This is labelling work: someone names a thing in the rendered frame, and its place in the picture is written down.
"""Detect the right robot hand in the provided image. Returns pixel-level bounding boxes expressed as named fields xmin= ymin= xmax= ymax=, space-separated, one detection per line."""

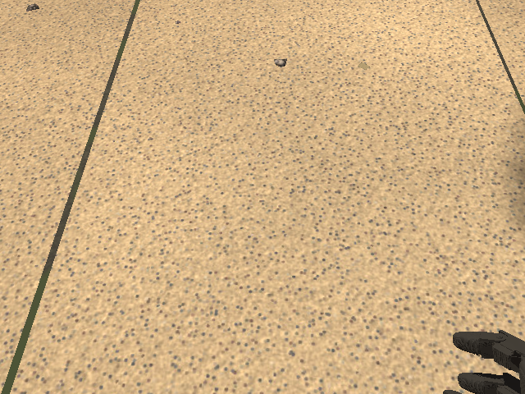
xmin=443 ymin=330 xmax=525 ymax=394

